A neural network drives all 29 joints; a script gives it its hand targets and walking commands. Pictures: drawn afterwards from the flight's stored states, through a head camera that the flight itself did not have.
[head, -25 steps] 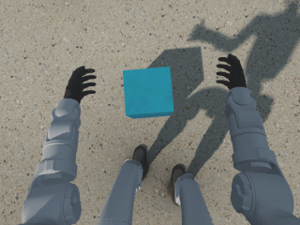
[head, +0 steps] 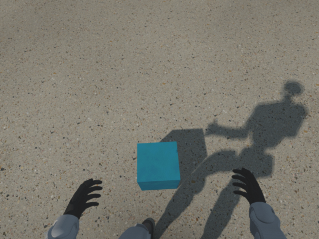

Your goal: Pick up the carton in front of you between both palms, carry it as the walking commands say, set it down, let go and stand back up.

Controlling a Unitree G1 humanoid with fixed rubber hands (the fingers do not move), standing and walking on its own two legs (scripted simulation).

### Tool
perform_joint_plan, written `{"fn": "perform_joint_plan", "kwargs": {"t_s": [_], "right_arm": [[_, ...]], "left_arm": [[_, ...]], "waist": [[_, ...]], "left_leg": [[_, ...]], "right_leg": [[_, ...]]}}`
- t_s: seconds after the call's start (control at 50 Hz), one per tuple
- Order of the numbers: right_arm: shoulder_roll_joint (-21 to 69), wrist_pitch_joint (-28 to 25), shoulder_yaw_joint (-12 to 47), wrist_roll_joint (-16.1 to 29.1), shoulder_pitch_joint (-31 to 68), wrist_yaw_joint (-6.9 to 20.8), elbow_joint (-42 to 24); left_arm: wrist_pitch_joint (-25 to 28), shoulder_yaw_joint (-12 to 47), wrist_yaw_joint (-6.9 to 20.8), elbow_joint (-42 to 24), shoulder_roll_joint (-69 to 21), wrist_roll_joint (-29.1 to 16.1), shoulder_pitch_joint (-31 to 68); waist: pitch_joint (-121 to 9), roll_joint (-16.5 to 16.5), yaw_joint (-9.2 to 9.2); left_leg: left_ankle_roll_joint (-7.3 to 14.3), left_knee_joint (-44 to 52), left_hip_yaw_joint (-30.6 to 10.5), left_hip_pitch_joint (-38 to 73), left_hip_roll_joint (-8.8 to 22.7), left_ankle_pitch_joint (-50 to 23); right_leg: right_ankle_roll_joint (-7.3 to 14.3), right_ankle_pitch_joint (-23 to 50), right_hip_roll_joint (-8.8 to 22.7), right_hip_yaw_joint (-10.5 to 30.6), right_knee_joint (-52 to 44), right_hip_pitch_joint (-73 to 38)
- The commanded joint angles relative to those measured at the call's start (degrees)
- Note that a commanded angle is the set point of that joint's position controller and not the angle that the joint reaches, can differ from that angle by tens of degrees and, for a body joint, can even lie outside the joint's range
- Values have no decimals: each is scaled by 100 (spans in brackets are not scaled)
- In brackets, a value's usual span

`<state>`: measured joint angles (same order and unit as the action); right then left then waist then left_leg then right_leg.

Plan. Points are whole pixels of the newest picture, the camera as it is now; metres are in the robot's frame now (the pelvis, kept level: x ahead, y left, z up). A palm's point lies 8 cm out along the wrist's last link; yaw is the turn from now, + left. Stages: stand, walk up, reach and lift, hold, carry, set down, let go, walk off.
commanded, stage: let go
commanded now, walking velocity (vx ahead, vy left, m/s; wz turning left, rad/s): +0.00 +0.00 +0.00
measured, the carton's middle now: (158, 167) +0.45 +0.07 -0.64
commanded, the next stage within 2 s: stand in 0.68 s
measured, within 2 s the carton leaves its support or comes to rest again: neither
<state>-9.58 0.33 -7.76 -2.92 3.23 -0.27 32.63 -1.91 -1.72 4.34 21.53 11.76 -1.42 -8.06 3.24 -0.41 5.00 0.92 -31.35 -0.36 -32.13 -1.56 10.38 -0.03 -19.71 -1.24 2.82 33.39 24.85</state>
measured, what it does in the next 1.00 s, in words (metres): stands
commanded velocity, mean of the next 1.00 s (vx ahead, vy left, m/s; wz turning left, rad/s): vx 0.00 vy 0.00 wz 0.00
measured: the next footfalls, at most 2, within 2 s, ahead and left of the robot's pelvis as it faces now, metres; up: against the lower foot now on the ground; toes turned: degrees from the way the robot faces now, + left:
none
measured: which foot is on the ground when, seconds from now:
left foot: down 0.00-1.00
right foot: down 0.00-1.00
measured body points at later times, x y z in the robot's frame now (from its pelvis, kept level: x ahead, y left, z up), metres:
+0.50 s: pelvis +0.02 -0.02 +0.01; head +0.04 -0.02 +0.46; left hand +0.20 +0.21 -0.06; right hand +0.19 -0.26 -0.06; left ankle +0.05 +0.10 -0.73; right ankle -0.04 -0.12 -0.73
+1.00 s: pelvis +0.04 +0.00 +0.01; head +0.05 +0.03 +0.45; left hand +0.18 +0.29 -0.10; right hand +0.17 -0.30 -0.07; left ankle +0.05 +0.10 -0.73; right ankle -0.04 -0.12 -0.73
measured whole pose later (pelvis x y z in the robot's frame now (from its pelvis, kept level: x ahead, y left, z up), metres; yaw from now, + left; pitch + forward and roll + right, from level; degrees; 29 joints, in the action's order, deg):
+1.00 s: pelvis +0.04 +0.00 +0.01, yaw -1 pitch +0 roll +0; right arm -19.0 0.2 -2.7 -2.3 -10.4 -0.5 42.8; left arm -1.5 -2.8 -0.7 37.8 20.3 2.2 -12.9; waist 0.7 3.8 -0.3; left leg 1.3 -31.0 0.6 -15.8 -1.1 15.7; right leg -0.1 -21.5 -1.4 4.0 27.5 6.4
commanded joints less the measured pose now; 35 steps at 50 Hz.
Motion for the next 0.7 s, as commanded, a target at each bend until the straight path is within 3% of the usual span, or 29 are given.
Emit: {"fn": "perform_joint_plan", "kwargs": {"t_s": [0.0, 0.18, 0.4, 0.42, 0.44, 0.5, 0.66, 0.68], "right_arm": [[-515, -134, 20, 52, -96, 54, -679], [-599, 141, 304, 241, -1159, 254, -1012], [-681, 466, 445, 285, -1179, 376, -1384], [-664, 321, 480, 386, -1463, 259, -1168], [-702, 310, 513, 380, -1486, 221, -1169], [-758, 321, 524, 393, -1420, 161, -1196], [-788, 424, 443, 349, -1428, 152, -1036], [-1472, 303, 316, -8, -1375, 15, -261]], "left_arm": [[111, -128, -14, -612, 582, -27, -66], [-152, -164, -17, -387, 689, 94, -395], [-458, -311, -34, -310, 716, 230, -388], [-746, -320, -172, -536, 946, 363, -274], [-810, -302, -232, -490, 891, 337, -338], [-884, -244, -301, -471, 815, 269, -349], [-1010, -189, -355, -488, 774, 210, -243], [-590, -346, -526, 192, 1392, 315, -154]], "waist": [[-1448, 188, -173], [-550, 300, -365], [-15, 208, -343], [-342, 68, -428], [-372, 168, -380], [-340, 302, -403], [-269, 256, -471], [-197, 965, -453]], "left_leg": [[-224, 205, -148, 3321, 6, -1280], [-191, 515, -5, 3950, -115, -1355], [-199, 527, 42, 4188, -189, -1260], [-174, 397, 62, 3774, -267, -1130], [-154, 400, 57, 3583, -267, -1072], [-130, 377, 31, 3359, -270, -1090], [-122, 427, -19, 3351, -220, -1059], [-142, 251, -182, 2436, 361, -538]], "right_leg": [[55, 495, 29, -93, -1033, 502], [9, 1135, 107, -22, -1453, -159], [21, 1312, 186, 48, -1581, -321], [-20, 1966, 126, 74, -1305, -896], [-90, 2258, 137, 83, -1193, -1068], [-138, 2460, 124, 69, -1132, -1147], [-97, 1996, 64, -52, -1157, -970], [-164, 601, 320, 190, -1220, -734]]}}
